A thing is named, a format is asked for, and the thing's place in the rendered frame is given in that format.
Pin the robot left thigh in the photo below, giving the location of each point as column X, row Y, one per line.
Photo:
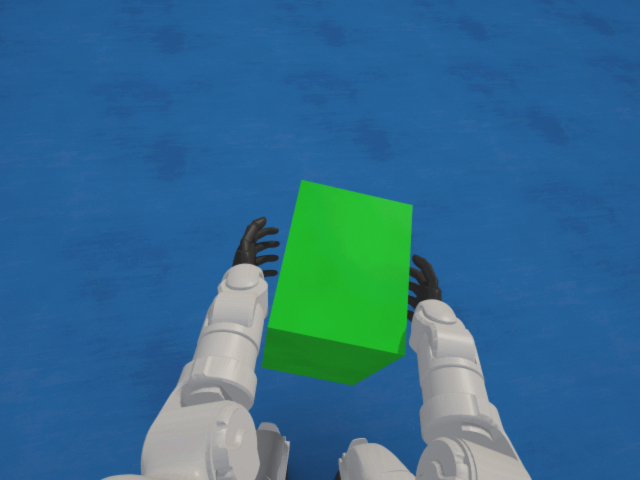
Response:
column 273, row 451

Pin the left robot hand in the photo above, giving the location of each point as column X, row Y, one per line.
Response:
column 248, row 248

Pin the right robot hand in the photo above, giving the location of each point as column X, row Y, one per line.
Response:
column 428, row 288

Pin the robot thigh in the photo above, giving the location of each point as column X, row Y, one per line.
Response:
column 371, row 461
column 273, row 451

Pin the robot right upper arm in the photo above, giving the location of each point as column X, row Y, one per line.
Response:
column 454, row 458

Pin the carton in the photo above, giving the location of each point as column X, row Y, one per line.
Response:
column 340, row 307

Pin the robot left forearm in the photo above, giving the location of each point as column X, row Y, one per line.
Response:
column 224, row 361

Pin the robot right forearm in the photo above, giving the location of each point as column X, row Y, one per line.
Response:
column 455, row 401

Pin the robot right thigh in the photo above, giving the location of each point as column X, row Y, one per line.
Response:
column 371, row 461

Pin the robot left upper arm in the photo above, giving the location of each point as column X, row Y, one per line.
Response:
column 211, row 441

